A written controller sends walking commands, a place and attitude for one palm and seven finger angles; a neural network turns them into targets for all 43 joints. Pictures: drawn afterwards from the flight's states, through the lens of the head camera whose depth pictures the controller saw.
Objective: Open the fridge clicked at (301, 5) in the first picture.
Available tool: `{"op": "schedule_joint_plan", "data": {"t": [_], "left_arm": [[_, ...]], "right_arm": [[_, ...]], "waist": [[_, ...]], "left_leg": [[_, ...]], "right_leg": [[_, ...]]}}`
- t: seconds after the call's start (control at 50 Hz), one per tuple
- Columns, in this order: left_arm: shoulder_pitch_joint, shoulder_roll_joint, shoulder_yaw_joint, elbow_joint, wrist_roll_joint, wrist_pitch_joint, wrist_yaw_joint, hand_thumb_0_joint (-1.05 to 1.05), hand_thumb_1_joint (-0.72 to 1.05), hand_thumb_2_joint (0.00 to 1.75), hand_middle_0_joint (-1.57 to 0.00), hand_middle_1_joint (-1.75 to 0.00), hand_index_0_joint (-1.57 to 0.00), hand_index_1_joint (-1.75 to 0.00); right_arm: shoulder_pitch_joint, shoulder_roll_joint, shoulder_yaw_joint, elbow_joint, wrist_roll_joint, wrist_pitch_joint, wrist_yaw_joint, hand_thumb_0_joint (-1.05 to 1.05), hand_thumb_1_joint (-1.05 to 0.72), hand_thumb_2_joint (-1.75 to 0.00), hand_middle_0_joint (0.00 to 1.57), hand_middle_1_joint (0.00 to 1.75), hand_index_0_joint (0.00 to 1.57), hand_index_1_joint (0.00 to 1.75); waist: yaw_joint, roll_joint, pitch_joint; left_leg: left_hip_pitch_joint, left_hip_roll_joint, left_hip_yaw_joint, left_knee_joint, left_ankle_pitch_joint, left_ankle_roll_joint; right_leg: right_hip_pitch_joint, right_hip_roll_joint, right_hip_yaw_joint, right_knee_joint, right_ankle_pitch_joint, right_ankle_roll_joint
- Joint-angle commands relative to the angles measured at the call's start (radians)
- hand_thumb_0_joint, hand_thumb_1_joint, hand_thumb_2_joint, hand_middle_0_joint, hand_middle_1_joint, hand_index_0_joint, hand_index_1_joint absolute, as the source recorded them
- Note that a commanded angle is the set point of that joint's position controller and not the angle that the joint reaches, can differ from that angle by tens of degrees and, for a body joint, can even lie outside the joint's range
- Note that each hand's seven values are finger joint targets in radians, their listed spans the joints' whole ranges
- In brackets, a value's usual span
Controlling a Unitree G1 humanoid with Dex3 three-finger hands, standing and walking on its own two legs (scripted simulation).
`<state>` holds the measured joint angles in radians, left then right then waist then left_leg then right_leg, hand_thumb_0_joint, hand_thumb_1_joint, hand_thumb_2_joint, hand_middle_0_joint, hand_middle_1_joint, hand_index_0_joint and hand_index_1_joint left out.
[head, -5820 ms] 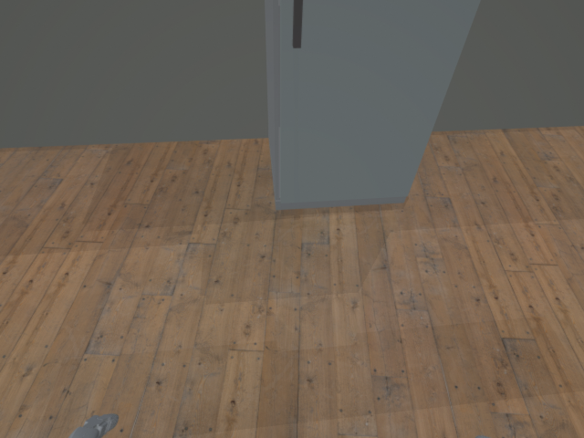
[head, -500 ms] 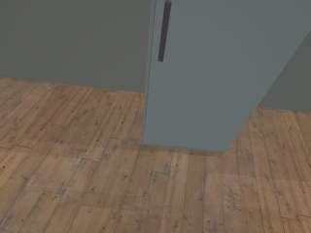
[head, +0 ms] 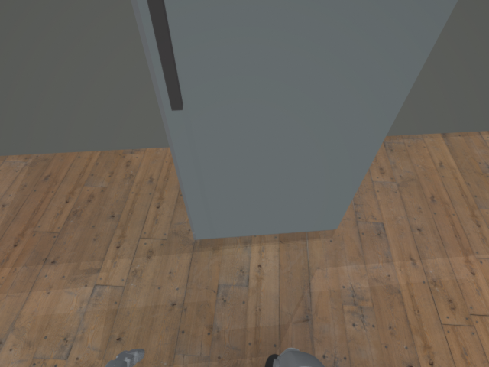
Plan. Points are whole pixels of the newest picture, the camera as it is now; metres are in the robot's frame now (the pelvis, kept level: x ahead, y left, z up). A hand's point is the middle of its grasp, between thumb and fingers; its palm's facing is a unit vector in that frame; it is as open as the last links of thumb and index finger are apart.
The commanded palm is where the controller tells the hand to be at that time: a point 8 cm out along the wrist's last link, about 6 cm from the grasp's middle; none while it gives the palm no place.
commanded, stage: take the last steps up to it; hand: left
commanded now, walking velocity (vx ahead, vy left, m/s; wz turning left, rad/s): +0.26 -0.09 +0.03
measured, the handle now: (168, 52) +0.63 +0.15 +0.18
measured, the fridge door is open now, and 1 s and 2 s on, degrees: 0 0 0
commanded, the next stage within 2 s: come to a stop and stand still in 0.30 s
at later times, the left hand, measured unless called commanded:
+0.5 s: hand out of the picture +0.09 +0.11 -0.16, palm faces +0.14 -0.98 -0.13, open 7.3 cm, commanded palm none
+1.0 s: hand out of the picture +0.15 +0.13 -0.13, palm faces +0.05 -0.96 -0.29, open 7.4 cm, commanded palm none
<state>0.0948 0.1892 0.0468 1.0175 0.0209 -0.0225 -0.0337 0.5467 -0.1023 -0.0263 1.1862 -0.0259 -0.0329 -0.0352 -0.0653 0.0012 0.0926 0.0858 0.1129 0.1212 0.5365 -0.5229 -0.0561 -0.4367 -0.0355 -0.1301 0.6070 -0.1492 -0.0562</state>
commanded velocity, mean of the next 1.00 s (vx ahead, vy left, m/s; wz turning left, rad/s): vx -0.01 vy -0.02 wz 0.02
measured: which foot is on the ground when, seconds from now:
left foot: down 0.00-0.00, up 0.02-0.48, down 0.50-0.84, up 0.86-1.00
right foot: down 0.00-1.00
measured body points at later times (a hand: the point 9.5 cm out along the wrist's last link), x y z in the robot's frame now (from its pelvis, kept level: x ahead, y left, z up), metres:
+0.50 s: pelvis +0.15 -0.04 +0.02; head +0.15 -0.02 +0.47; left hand +0.09 +0.16 -0.15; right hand +0.27 -0.24 -0.12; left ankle +0.19 +0.07 -0.71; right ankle +0.11 -0.10 -0.71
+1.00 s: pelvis +0.11 -0.07 +0.03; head +0.11 -0.09 +0.47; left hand +0.15 +0.18 -0.11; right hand +0.13 -0.30 -0.15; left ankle +0.11 +0.09 -0.67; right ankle +0.10 -0.11 -0.71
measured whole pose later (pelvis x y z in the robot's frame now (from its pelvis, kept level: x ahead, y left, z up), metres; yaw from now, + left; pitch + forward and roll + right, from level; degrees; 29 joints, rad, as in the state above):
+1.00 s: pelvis +0.11 -0.07 +0.03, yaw +0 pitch -2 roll +2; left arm 0.25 0.17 0.03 1.04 0.02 0.01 0.05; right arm 0.22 -0.18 -0.06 1.10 -0.01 0.07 -0.04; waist -0.01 0.02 0.03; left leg -0.35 0.03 0.01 0.85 -0.41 -0.01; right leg -0.18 0.04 -0.11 0.49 -0.29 -0.11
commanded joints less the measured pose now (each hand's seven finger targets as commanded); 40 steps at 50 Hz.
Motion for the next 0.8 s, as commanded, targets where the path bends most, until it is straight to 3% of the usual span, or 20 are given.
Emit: {"op": "schedule_joint_plan", "data": {"t": [0.0, 0.02, 0.04, 0.06, 0.08, 0.14, 0.22, 0.28, 0.36, 0.4, 0.42, 0.44, 0.46, 0.48, 0.5, 0.54, 0.58, 0.7, 0.74, 0.78], "left_arm": [[0.436, 0.261, 0.063, 0.084, -0.019, -0.027, 0.04, 0.0, 0.9, 0.9, -0.2, -0.3, -0.2, -0.3], [0.325, 0.221, 0.053, 0.064, -0.015, -0.024, 0.042, 0.0, 0.9, 0.9, -0.2, -0.3, -0.2, -0.3], [0.237, 0.174, 0.04, 0.035, -0.015, -0.022, 0.045, 0.0, 0.9, 0.9, -0.2, -0.3, -0.2, -0.3], [0.167, 0.135, 0.03, 0.017, -0.013, -0.024, 0.052, 0.0, 0.9, 0.9, -0.2, -0.3, -0.2, -0.3], [0.126, 0.098, 0.016, 0.007, -0.009, -0.03, 0.055, 0.0, 0.9, 0.9, -0.2, -0.3, -0.2, -0.3], [0.128, 0.055, -0.002, 0.015, -0.003, -0.042, 0.055, 0.0, 0.9, 0.9, -0.2, -0.3, -0.2, -0.3], [0.188, 0.05, -0.004, 0.031, -0.002, -0.051, 0.055, 0.0, 0.9, 0.9, -0.2, -0.3, -0.2, -0.3], [0.243, 0.064, -0.002, 0.051, 0.0, -0.058, 0.055, 0.0, 0.9, 0.9, -0.2, -0.3, -0.2, -0.3], [0.312, 0.072, -0.001, 0.086, 0.002, -0.056, 0.056, 0.0, 0.9, 0.9, -0.2, -0.3, -0.2, -0.3], [0.327, 0.055, -0.007, 0.1, -0.003, -0.052, 0.061, 0.0, 0.9, 0.9, -0.2, -0.3, -0.2, -0.3], [0.315, 0.045, -0.013, 0.105, -0.007, -0.047, 0.065, 0.0, 0.9, 0.9, -0.2, -0.3, -0.2, -0.3], [0.312, 0.033, -0.02, 0.108, -0.013, -0.043, 0.068, 0.0, 0.9, 0.9, -0.2, -0.3, -0.2, -0.3], [0.324, 0.011, -0.026, 0.107, -0.014, -0.037, 0.072, 0.0, 0.9, 0.9, -0.2, -0.3, -0.2, -0.3], [0.339, -0.011, -0.034, 0.104, -0.02, -0.033, 0.08, 0.0, 0.9, 0.9, -0.2, -0.3, -0.2, -0.3], [0.356, -0.023, -0.038, 0.105, -0.015, -0.023, 0.091, 0.0, 0.9, 0.9, -0.2, -0.3, -0.2, -0.3], [0.346, 0.009, -0.031, 0.104, -0.011, 0.002, 0.096, 0.0, 0.9, 0.9, -0.2, -0.3, -0.2, -0.3], [0.337, 0.022, -0.022, 0.091, -0.015, 0.015, 0.09, 0.0, 0.9, 0.9, -0.2, -0.3, -0.2, -0.3], [0.326, 0.016, 0.006, 0.03, 0.0, 0.043, 0.084, 0.0, 0.9, 0.9, -0.2, -0.3, -0.2, -0.3], [0.332, 0.009, 0.009, 0.02, 0.001, 0.048, 0.082, 0.0, 0.9, 0.9, -0.2, -0.3, -0.2, -0.3], [0.35, 0.019, 0.009, 0.018, 0.008, 0.04, 0.081, 0.0, 0.9, 0.9, -0.2, -0.3, -0.2, -0.3]], "right_arm": [[-0.063, -0.127, -0.026, -0.123, 0.034, -0.023, 0.005, 0.0, -0.9, -0.9, 0.2, 0.3, 0.2, 0.3], [-0.097, -0.109, -0.033, -0.121, 0.033, -0.018, 0.012, 0.0, -0.9, -0.9, 0.2, 0.3, 0.2, 0.3], [-0.137, -0.11, -0.037, -0.13, 0.022, -0.011, 0.017, 0.0, -0.9, -0.9, 0.2, 0.3, 0.2, 0.3], [-0.145, -0.103, -0.039, -0.131, 0.01, -0.001, 0.019, 0.0, -0.9, -0.9, 0.2, 0.3, 0.2, 0.3], [-0.135, -0.08, -0.035, -0.123, 0.003, 0.011, 0.02, 0.0, -0.9, -0.9, 0.2, 0.3, 0.2, 0.3], [-0.08, -0.055, -0.029, -0.115, -0.004, 0.036, 0.024, 0.0, -0.9, -0.9, 0.2, 0.3, 0.2, 0.3], [-0.178, -0.066, -0.03, -0.154, -0.003, 0.035, 0.034, 0.0, -0.9, -0.9, 0.2, 0.3, 0.2, 0.3], [-0.279, -0.071, -0.026, -0.185, 0.0, 0.022, 0.039, 0.0, -0.9, -0.9, 0.2, 0.3, 0.2, 0.3], [-0.368, -0.07, -0.019, -0.199, 0.005, 0.004, 0.039, 0.0, -0.9, -0.9, 0.2, 0.3, 0.2, 0.3], [-0.386, -0.062, -0.009, -0.188, 0.007, -0.003, 0.03, 0.0, -0.9, -0.9, 0.2, 0.3, 0.2, 0.3], [-0.356, -0.058, -0.001, -0.168, 0.01, -0.006, 0.022, 0.0, -0.9, -0.9, 0.2, 0.3, 0.2, 0.3], [-0.319, -0.065, 0.003, -0.15, 0.011, -0.009, 0.014, 0.0, -0.9, -0.9, 0.2, 0.3, 0.2, 0.3], [-0.275, -0.101, -0.003, -0.134, 0.011, -0.017, 0.006, 0.0, -0.9, -0.9, 0.2, 0.3, 0.2, 0.3], [-0.239, -0.137, -0.005, -0.124, 0.015, -0.015, -0.004, 0.0, -0.9, -0.9, 0.2, 0.3, 0.2, 0.3], [-0.245, -0.155, -0.01, -0.116, 0.019, -0.003, -0.01, 0.0, -0.9, -0.9, 0.2, 0.3, 0.2, 0.3], [-0.288, -0.151, -0.007, -0.121, 0.03, 0.016, -0.021, 0.0, -0.9, -0.9, 0.2, 0.3, 0.2, 0.3], [-0.311, -0.159, -0.014, -0.127, 0.029, 0.022, -0.025, 0.0, -0.9, -0.9, 0.2, 0.3, 0.2, 0.3], [-0.308, -0.197, -0.053, -0.149, 0.015, 0.041, -0.028, 0.0, -0.9, -0.9, 0.2, 0.3, 0.2, 0.3], [-0.345, -0.198, -0.057, -0.165, 0.012, 0.044, -0.022, 0.0, -0.9, -0.9, 0.2, 0.3, 0.2, 0.3], [-0.378, -0.173, -0.053, -0.18, 0.015, 0.044, -0.012, 0.0, -0.9, -0.9, 0.2, 0.3, 0.2, 0.3]], "waist": [[0.2, -0.18, -0.302], [0.16, -0.141, -0.21], [0.13, -0.086, -0.108], [0.09, -0.008, -0.058], [0.057, -0.001, -0.016], [0.009, -0.08, -0.009], [0.028, -0.088, -0.025], [0.059, -0.05, -0.033], [0.093, -0.036, -0.052], [0.094, -0.017, -0.055], [0.076, -0.023, -0.077], [0.063, -0.014, -0.11], [0.056, 0.035, -0.145], [0.05, 0.073, -0.191], [0.058, 0.088, -0.168], [0.061, 0.135, -0.112], [0.067, 0.133, -0.065], [0.07, 0.098, -0.173], [0.086, 0.098, -0.192], [0.108, -0.002, -0.208]], "left_leg": [[-0.61, -0.061, -0.126, 0.845, -0.073, 0.084], [-0.625, -0.015, -0.129, 0.882, 0.018, 0.089], [-0.643, 0.014, -0.132, 0.879, 0.08, 0.087], [-0.604, 0.037, -0.134, 0.831, 0.121, 0.085], [-0.563, 0.047, -0.127, 0.778, 0.152, 0.077], [-0.516, 0.033, -0.095, 0.635, 0.208, 0.055], [-0.558, 0.025, -0.075, 0.474, 0.255, 0.037], [-0.59, 0.019, -0.063, 0.329, 0.238, 0.03], [-0.553, -0.011, -0.039, 0.181, 0.204, 0.035], [-0.481, -0.03, -0.037, 0.086, 0.232, 0.035], [-0.406, -0.037, -0.047, -0.006, 0.312, 0.033], [-0.299, -0.041, -0.051, -0.091, 0.514, 0.039], [-0.153, 0.025, -0.092, -0.072, 0.869, 0.068], [-0.035, 0.116, -0.146, -0.009, 1.189, 0.121], [-0.011, 0.159, -0.152, 0.001, 1.275, 0.149], [-0.078, 0.147, -0.162, -0.041, 1.238, 0.164], [-0.106, 0.154, -0.18, -0.093, 1.23, 0.172], [-0.13, 0.224, -0.251, -0.127, 1.073, 0.246], [-0.193, 0.214, -0.236, -0.126, 0.926, 0.243], [-0.301, 0.125, -0.174, -0.066, 0.665, 0.173]], "right_leg": [[0.634, -0.404, 0.576, -0.283, 0.114, -0.213], [0.487, -0.369, 0.524, -0.337, -0.118, -0.194], [0.327, -0.347, 0.491, -0.377, -0.25, -0.175], [0.214, -0.317, 0.402, -0.391, -0.262, -0.153], [0.101, -0.286, 0.321, -0.416, -0.214, -0.127], [0.036, -0.214, 0.172, -0.438, -0.078, -0.101], [0.119, -0.198, 0.172, -0.444, 0.018, -0.124], [0.237, -0.219, 0.193, -0.413, 0.148, -0.145], [0.356, -0.237, 0.208, -0.354, 0.31, -0.142], [0.374, -0.218, 0.192, -0.291, 0.484, -0.121], [0.38, -0.186, 0.158, -0.234, 0.568, -0.09], [0.362, -0.145, 0.12, -0.17, 0.614, -0.041], [0.28, -0.107, 0.102, -0.111, 0.549, 0.01], [0.215, -0.082, 0.089, -0.116, 0.376, 0.047], [0.18, -0.066, 0.09, -0.158, 0.207, 0.066], [0.202, -0.065, 0.081, -0.167, 0.106, 0.079], [0.188, -0.058, 0.087, -0.125, -0.008, 0.077], [0.146, -0.028, 0.104, 0.054, -0.25, 0.059], [0.181, -0.029, 0.112, 0.033, -0.233, 0.053], [0.291, -0.059, 0.147, -0.158, 0.013, 0.047]]}}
